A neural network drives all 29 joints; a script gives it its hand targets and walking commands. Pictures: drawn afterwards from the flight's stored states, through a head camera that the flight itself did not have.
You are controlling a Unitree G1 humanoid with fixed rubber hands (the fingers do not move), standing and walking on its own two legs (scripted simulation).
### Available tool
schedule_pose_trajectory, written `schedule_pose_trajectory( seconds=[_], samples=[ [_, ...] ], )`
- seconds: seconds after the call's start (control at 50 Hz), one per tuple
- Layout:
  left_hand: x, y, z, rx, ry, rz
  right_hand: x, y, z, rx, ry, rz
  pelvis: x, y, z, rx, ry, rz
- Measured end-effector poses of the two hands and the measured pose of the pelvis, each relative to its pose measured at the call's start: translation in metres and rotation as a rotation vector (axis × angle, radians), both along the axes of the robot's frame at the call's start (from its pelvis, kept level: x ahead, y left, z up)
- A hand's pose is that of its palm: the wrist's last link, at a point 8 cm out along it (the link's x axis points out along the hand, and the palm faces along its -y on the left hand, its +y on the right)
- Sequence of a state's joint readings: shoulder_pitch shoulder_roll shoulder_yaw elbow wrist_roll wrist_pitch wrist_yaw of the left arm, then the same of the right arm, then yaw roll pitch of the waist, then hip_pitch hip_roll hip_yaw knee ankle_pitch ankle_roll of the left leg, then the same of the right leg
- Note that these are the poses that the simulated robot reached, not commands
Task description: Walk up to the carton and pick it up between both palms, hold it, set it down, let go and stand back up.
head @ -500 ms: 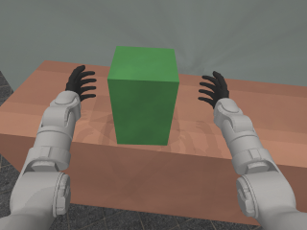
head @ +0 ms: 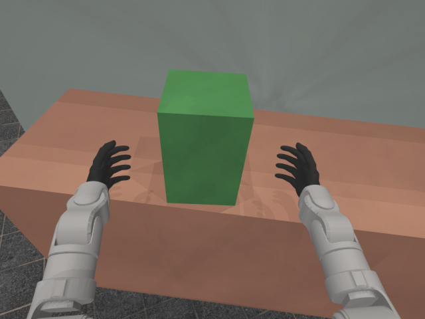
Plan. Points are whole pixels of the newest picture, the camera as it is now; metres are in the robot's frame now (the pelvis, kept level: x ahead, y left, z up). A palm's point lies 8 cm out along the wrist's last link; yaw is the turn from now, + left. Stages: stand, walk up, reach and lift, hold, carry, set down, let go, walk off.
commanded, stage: set down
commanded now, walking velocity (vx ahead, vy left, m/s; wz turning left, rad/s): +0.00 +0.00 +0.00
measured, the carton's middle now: (204, 142) +0.48 +0.02 +0.07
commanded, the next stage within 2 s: let go in 1.68 s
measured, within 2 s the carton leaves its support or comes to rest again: neither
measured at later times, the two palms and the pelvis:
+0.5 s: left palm (94, 227) +0.26 +0.22 +0.05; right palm (311, 226) +0.27 -0.19 +0.05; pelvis +0.03 +0.01 +0.00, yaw -1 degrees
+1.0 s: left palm (90, 256) +0.23 +0.23 -0.01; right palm (317, 256) +0.23 -0.20 +0.00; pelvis +0.03 +0.00 +0.00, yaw -1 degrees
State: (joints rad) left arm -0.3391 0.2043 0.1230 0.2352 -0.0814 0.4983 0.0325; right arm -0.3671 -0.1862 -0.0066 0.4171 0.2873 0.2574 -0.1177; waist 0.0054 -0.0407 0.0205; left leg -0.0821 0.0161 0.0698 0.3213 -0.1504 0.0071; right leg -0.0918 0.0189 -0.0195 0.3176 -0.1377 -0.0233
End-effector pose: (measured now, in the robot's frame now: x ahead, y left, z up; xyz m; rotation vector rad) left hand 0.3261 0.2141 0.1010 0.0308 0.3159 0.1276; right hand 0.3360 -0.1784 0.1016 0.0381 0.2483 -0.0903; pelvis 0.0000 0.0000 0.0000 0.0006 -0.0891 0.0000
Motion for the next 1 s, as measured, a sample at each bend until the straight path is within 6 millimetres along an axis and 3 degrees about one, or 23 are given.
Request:
schedule_pose_trajectory(
  seconds=[0.14, 0.24, 0.4, 0.54, 1.0],
  samples=[
    [-0.017, -0.010, -0.014, 0.001, -0.015, -0.016, -0.016, 0.001, -0.015, 0.009, -0.015, -0.014, 0.001, 0.003, -0.001, 0.002, 0.011, -0.002],
    [-0.030, -0.006, -0.023, -0.005, -0.008, -0.001, -0.031, -0.002, -0.029, -0.010, -0.002, -0.022, 0.008, 0.005, 0.000, 0.002, 0.001, -0.009],
    [-0.043, -0.004, -0.026, -0.006, -0.028, -0.005, -0.043, -0.005, -0.032, -0.015, -0.024, -0.015, 0.020, 0.007, 0.001, 0.000, 0.014, -0.008],
    [-0.070, 0.009, -0.059, -0.009, 0.078, 0.033, -0.068, -0.013, -0.057, -0.039, 0.061, -0.026, 0.027, 0.006, 0.001, -0.002, -0.006, -0.012],
    [-0.094, 0.017, -0.107, 0.036, 0.227, 0.025, -0.101, -0.026, -0.098, -0.115, 0.201, 0.002, 0.034, 0.005, 0.002, -0.002, 0.021, -0.015]
  ],
)
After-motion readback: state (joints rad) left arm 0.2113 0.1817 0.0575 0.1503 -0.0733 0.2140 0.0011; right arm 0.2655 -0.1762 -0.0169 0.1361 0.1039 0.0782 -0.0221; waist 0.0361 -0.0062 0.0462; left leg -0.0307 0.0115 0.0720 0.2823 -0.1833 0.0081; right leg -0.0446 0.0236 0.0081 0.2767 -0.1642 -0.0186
